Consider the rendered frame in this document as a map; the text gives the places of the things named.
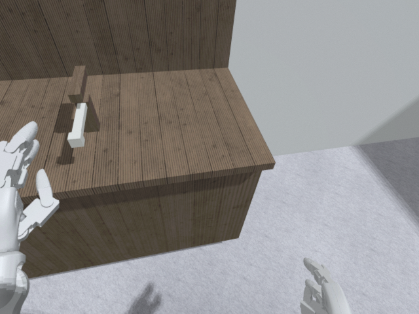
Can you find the right robot hand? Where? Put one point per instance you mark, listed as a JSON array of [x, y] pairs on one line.
[[330, 298]]

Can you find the robot left forearm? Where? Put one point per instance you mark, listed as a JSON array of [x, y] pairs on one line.
[[14, 283]]

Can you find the left robot hand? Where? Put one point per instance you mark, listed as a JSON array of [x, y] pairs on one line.
[[15, 158]]

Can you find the tap lever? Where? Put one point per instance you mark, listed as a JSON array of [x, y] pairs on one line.
[[76, 138]]

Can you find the counter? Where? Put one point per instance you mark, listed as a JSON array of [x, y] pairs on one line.
[[172, 155]]

